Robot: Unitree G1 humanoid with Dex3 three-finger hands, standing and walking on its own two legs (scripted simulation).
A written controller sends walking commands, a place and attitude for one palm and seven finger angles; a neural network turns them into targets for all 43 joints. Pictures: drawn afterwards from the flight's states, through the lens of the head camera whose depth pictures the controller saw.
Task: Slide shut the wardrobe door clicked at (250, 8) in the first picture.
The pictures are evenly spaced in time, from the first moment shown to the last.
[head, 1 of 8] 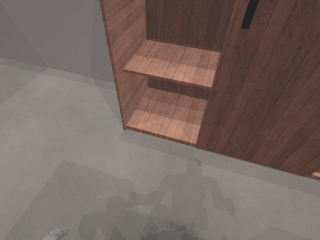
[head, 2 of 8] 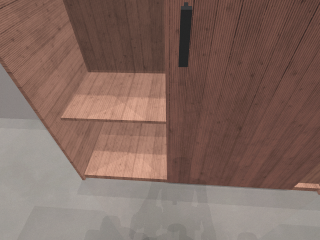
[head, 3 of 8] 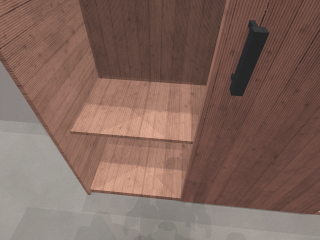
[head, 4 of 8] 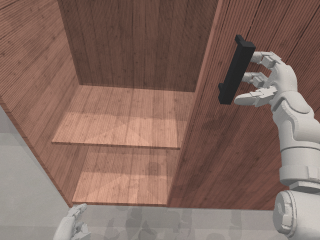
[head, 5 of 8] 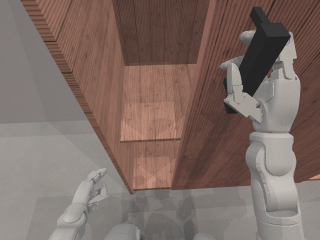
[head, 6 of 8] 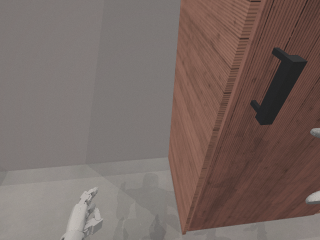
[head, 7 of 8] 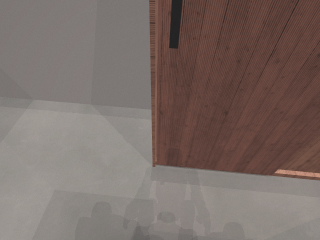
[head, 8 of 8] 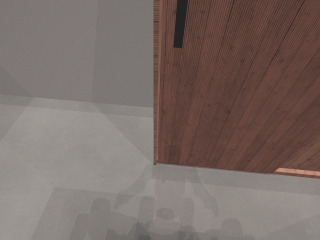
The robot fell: no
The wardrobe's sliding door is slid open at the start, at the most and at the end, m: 0.57 0.57 0.00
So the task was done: yes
